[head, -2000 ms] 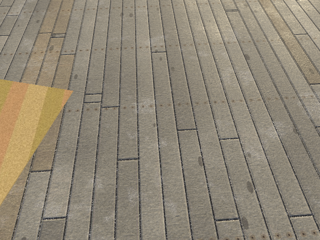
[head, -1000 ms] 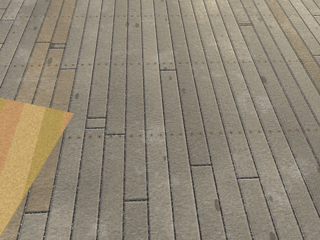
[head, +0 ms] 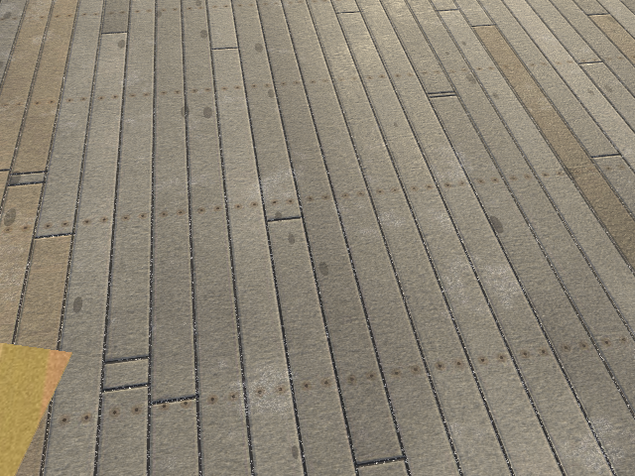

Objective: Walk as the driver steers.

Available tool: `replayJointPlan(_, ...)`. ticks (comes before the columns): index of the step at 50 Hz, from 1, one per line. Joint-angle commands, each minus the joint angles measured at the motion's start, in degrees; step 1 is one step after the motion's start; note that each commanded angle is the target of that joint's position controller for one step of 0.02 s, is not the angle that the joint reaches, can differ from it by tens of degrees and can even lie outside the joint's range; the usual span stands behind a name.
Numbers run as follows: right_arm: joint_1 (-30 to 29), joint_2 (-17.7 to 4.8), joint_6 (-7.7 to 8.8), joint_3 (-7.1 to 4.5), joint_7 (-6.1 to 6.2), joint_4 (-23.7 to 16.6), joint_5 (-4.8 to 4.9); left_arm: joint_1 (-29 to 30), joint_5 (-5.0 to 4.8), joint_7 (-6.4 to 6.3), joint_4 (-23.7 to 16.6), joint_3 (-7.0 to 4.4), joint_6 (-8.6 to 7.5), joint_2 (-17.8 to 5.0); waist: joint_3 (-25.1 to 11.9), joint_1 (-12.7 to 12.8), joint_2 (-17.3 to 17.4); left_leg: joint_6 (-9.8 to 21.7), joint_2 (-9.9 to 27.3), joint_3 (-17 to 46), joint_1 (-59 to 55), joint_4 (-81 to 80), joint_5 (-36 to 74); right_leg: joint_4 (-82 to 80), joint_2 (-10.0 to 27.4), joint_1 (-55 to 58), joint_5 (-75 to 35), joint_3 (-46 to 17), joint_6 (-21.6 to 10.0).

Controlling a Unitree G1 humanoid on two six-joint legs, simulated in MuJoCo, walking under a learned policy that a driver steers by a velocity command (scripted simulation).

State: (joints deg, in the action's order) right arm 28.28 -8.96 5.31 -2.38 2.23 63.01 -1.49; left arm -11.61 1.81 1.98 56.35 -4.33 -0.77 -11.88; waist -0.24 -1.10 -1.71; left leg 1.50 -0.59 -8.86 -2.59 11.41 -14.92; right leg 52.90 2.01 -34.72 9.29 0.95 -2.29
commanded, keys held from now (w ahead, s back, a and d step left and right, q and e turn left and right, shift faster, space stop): w+e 0.12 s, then e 0.68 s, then w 0.20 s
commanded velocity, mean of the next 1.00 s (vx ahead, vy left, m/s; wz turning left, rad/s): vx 0.19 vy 0.00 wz -0.51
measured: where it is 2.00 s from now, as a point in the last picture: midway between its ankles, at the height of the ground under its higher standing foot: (462, 434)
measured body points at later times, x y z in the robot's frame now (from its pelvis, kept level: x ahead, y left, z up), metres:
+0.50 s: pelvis +0.18 -0.07 +0.00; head +0.23 -0.11 +0.44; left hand +0.32 +0.17 -0.13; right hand +0.23 -0.35 -0.14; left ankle +0.29 +0.08 -0.66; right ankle +0.20 -0.12 -0.75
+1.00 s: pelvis +0.29 -0.05 +0.00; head +0.31 -0.04 +0.44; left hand +0.51 +0.15 -0.14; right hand +0.25 -0.34 -0.10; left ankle +0.33 +0.04 -0.75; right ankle +0.20 -0.13 -0.70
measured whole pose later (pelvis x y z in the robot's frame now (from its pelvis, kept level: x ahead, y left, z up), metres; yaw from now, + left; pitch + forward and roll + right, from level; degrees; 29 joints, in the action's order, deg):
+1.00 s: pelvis +0.29 -0.05 +0.00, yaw -33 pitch +1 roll -1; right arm 12.3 -14.6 0.9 -1.7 1.4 43.7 -1.6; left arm -15.9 2.0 -0.1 45.2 -4.3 0.5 -17.0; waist 0.6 0.7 -2.4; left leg 2.6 -2.9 2.2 12.5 26.6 -14.4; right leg 48.7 -8.9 -20.1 25.5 -10.5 -3.4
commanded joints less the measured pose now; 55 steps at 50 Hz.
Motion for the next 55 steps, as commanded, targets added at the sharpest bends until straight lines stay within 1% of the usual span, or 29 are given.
replayJointPlan(1,2.61,-5.50,0.96,-0.69,0.02,-1.84,-0.17,10.00,0.10,0.58,-6.54,0.72,-0.58,0.33,8.83,-1.58,7.27,7.10,14.99,4.94,0.68,-4.48,14.05,-5.33,1.13,-8.91,-2.54,2.35,0.29)
replayJointPlan(4,3.38,-7.25,1.09,-1.05,-0.01,-1.76,-0.19,13.56,0.14,1.19,-9.17,1.06,-0.63,0.10,9.65,-2.25,8.21,6.70,15.72,1.48,0.16,-2.51,20.96,-12.38,0.58,-4.56,-1.43,5.89,-1.91)
replayJointPlan(6,2.79,-8.46,0.90,-1.39,0.00,-1.86,-0.12,13.14,0.32,1.31,-9.92,0.86,-0.74,-0.63,9.12,-1.38,8.39,6.03,16.05,-1.14,-1.04,1.41,32.01,-15.43,-1.01,-0.16,1.38,8.31,-4.26)
replayJointPlan(7,1.93,-9.19,0.69,-1.61,0.07,-1.96,-0.10,10.79,0.44,1.15,-9.51,0.56,-0.90,-1.09,7.96,0.04,8.76,5.41,15.82,-2.96,-1.19,6.72,45.56,-16.18,-3.09,4.00,2.88,9.87,-5.43)
replayJointPlan(8,1.34,-10.22,0.30,-1.97,0.16,-2.10,-0.06,5.54,0.43,0.91,-8.15,0.04,-1.20,-1.97,4.78,2.27,9.10,4.77,15.43,-4.27,-1.34,15.06,56.53,-16.89,-5.70,9.80,3.75,11.15,-6.62)
replayJointPlan(9,0.62,-11.08,-0.12,-2.26,0.17,-2.55,0.26,-2.32,0.53,0.67,-5.80,-0.67,-1.78,-3.21,-0.22,5.37,8.80,3.72,14.68,-4.84,0.50,26.20,58.19,-20.12,-7.82,18.99,0.46,11.15,-7.90)
replayJointPlan(10,-0.42,-11.37,-0.08,-2.30,-0.05,-3.48,0.87,-8.86,1.29,0.14,-4.05,-1.80,-2.42,-5.97,-5.04,8.89,7.13,1.52,13.16,-5.17,8.60,39.38,45.56,-24.64,-6.09,31.32,-5.85,6.83,-9.62)
replayJointPlan(11,0.32,-6.05,-0.07,-1.25,-0.68,-6.86,1.76,-11.51,1.92,-0.60,-4.57,-3.34,-2.79,-12.68,-12.30,7.72,-3.71,-1.16,7.30,-5.13,27.53,60.42,1.64,-23.84,11.28,48.29,-18.47,-14.33,-14.90)
replayJointPlan(12,0.17,-7.54,0.02,-1.66,-0.99,-9.97,2.51,-12.53,0.01,-0.89,-5.79,-4.24,-1.96,-17.04,-21.31,7.23,-7.48,-2.47,-1.32,4.62,35.54,74.42,-19.78,-29.29,22.42,53.51,-37.73,-37.87,-23.42)
replayJointPlan(13,-5.42,-8.67,-0.03,-2.00,-0.94,-10.83,2.12,-9.62,-1.12,-1.50,-5.79,-3.91,-1.28,-15.70,-16.21,6.05,-0.11,-1.83,3.34,10.23,37.75,73.74,-12.80,-29.73,19.25,47.92,-41.81,-27.57,-21.11)
replayJointPlan(14,-7.76,-7.37,0.28,-1.51,-0.85,-11.79,1.82,-5.66,-1.46,-1.82,-6.29,-2.94,-1.28,-12.16,-8.85,4.87,0.09,-1.64,4.54,9.46,38.51,70.75,-8.97,-30.22,16.92,39.83,-44.20,-21.15,-19.34)
replayJointPlan(15,-8.07,-7.25,0.08,-1.68,-0.70,-11.24,1.00,-2.58,-1.51,-1.99,-6.86,-2.13,-1.26,-9.23,-4.20,2.76,2.75,-1.62,6.09,9.88,37.04,66.02,-7.15,-31.83,13.01,33.40,-42.39,-16.55,-16.17)
replayJointPlan(16,-7.03,-7.44,-0.92,-1.88,-0.73,-11.46,-0.13,-0.79,-1.95,-2.42,-7.47,-1.62,-1.09,-7.66,-2.88,0.90,1.76,-2.04,6.46,10.02,35.04,62.91,-6.83,-33.46,10.65,28.81,-39.63,-14.12,-15.23)
replayJointPlan(17,-5.97,-7.38,-2.14,-2.05,-0.79,-11.18,-0.92,-0.47,-1.95,-2.44,-7.59,-1.13,-1.17,-6.57,-2.32,-0.12,1.82,-2.34,6.66,10.24,32.28,60.46,-6.29,-33.91,9.02,25.63,-41.54,-12.08,-13.83)
replayJointPlan(20,-6.58,-6.56,-4.42,-2.02,-0.94,-12.64,-0.64,-1.91,-1.33,-2.18,-8.07,-1.56,-1.92,-9.31,-4.07,-1.24,0.68,-3.42,5.32,9.69,31.60,55.62,-3.97,-33.83,7.15,23.49,-44.54,-10.90,-13.15)
replayJointPlan(26,-17.17,-9.17,-6.24,-2.45,-1.04,-17.58,-0.51,-5.91,-1.57,-2.83,-9.59,-1.85,-0.48,-10.68,-3.46,1.78,-2.01,-4.65,4.89,11.09,38.96,48.96,1.87,-35.11,6.29,26.35,-28.64,-16.76,-9.48)
replayJointPlan(31,-22.13,-10.02,-6.66,-2.38,-0.71,-20.30,-0.10,-8.96,-1.28,-3.37,-10.64,-2.21,0.36,-11.62,-1.92,3.34,-2.34,-4.79,3.61,13.05,42.67,44.39,0.79,-34.47,7.08,31.38,-22.75,-22.93,-9.74)
replayJointPlan(36,-24.37,-10.32,-6.43,-1.81,-0.49,-22.53,0.64,-10.10,-0.84,-3.44,-11.83,-2.53,0.95,-12.63,-1.72,3.83,-3.00,-3.85,1.02,13.56,39.19,38.94,-3.73,-31.20,6.60,32.84,-27.90,-26.41,-10.85)
replayJointPlan(40,-24.37,-11.14,-5.85,-1.33,-0.21,-24.16,1.54,-8.82,-0.60,-3.03,-13.12,-2.82,1.60,-13.78,-2.29,3.58,-3.73,-2.81,-1.27,13.77,32.61,32.86,-7.20,-28.53,5.90,32.24,-33.83,-29.82,-11.14)
replayJointPlan(42,-21.70,-11.26,-5.40,-1.02,-0.40,-23.98,1.45,-7.83,-0.53,-2.70,-13.49,-2.75,1.80,-13.44,-3.76,2.72,-4.00,-2.03,-1.90,12.96,25.69,26.96,-8.29,-29.29,4.50,29.92,-20.36,-30.89,-10.43)
replayJointPlan(44,-17.46,-10.09,-4.80,-0.61,-0.37,-23.05,0.83,-4.78,-0.80,-2.61,-14.00,-2.32,2.05,-12.32,-1.84,-0.77,-3.18,-1.07,-2.66,10.92,13.12,12.70,-3.08,-28.42,0.42,21.42,-1.47,-30.36,-7.56)
replayJointPlan(45,-15.90,-11.20,-4.21,-0.76,0.10,-22.69,0.26,-5.09,-0.92,-2.80,-14.36,-1.48,1.66,-9.66,-1.53,-1.11,0.40,0.11,1.52,15.12,5.61,7.34,-2.85,-24.62,-2.56,15.07,9.15,-27.73,-5.17)
replayJointPlan(46,-13.97,-14.27,-3.85,-0.89,0.58,-23.22,-0.54,-7.71,-0.73,-2.72,-14.98,0.28,1.06,-3.51,-3.80,-0.15,12.83,3.10,15.66,31.25,-1.23,1.38,-12.18,-10.19,-9.19,8.55,24.10,-17.74,-2.11)
replayJointPlan(47,-12.55,-20.41,-4.12,-2.50,0.16,-22.37,-1.17,-5.88,-0.14,-2.86,-16.16,-0.70,0.85,-8.68,0.78,-0.73,14.61,9.13,21.64,47.67,2.88,-3.15,-19.49,-2.97,-13.99,-1.99,26.59,-12.00,-1.79)
replayJointPlan(48,-13.02,-18.14,-4.02,-2.52,-0.45,-21.73,-0.72,-5.97,0.78,-2.64,-15.80,-1.19,0.47,-11.29,4.49,1.20,9.61,11.38,21.85,47.35,6.39,-2.86,-23.63,2.30,-8.74,-2.99,21.64,-13.05,-1.60)
replayJointPlan(49,-14.79,-14.26,-3.63,-1.59,-1.14,-21.72,0.00,-5.14,0.74,-1.92,-14.61,-1.15,0.12,-11.42,6.62,1.69,6.39,10.23,18.26,41.36,8.24,-2.80,-22.44,2.93,-7.33,-2.51,17.06,-12.83,-1.01)
replayJointPlan(50,-15.86,-13.17,-3.27,-1.30,-1.55,-21.71,0.16,-5.60,0.43,-1.19,-13.85,-0.90,-0.05,-10.53,6.78,2.28,6.90,8.43,14.72,35.24,8.24,-3.29,-17.82,2.44,-6.64,-1.50,13.84,-11.91,0.06)
replayJointPlan(52,-13.65,-13.04,-2.27,-1.29,-1.73,-20.44,0.18,-5.30,0.87,-0.04,-13.00,-0.70,-0.34,-10.09,4.69,1.52,9.05,7.83,11.32,28.59,6.37,-3.24,-6.73,4.57,-6.15,-0.77,8.81,-9.19,1.17)
replayJointPlan(55,-9.23,-13.14,-1.01,-1.64,-2.42,-18.16,0.76,-1.19,0.71,0.46,-13.78,-0.19,-0.53,-9.21,3.76,0.47,7.92,8.88,11.29,25.03,2.84,-3.36,2.85,4.28,-3.62,-3.98,4.97,-6.19,2.04)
